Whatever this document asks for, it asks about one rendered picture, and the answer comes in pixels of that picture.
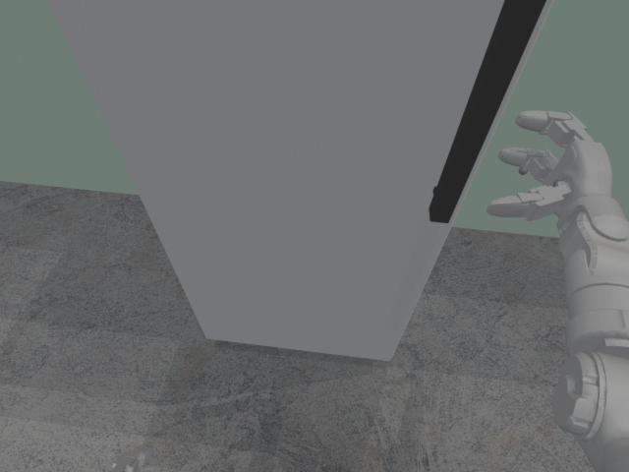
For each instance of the robot left hand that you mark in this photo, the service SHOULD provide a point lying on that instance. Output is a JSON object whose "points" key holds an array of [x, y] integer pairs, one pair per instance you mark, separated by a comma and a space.
{"points": [[133, 461]]}

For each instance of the right robot upper arm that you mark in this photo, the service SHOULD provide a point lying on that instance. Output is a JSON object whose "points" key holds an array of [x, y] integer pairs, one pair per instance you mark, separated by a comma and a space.
{"points": [[591, 401]]}

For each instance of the robot right hand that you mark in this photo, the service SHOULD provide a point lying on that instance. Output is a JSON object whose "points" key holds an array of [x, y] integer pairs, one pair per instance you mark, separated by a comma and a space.
{"points": [[584, 169]]}

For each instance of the fridge door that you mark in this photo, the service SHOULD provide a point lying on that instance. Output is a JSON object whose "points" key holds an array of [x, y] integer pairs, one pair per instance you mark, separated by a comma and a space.
{"points": [[286, 151]]}

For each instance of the robot right forearm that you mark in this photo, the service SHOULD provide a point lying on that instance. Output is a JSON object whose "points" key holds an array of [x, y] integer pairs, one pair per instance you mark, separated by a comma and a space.
{"points": [[594, 241]]}

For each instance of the handle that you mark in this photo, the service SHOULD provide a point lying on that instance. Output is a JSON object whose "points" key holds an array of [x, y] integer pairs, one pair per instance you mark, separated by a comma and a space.
{"points": [[513, 29]]}

